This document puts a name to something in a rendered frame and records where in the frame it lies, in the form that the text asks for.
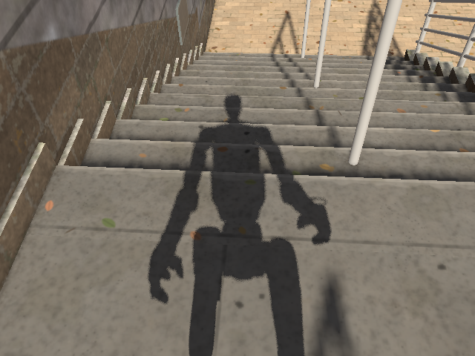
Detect stairs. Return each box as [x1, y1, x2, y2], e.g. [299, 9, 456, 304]
[80, 52, 475, 182]

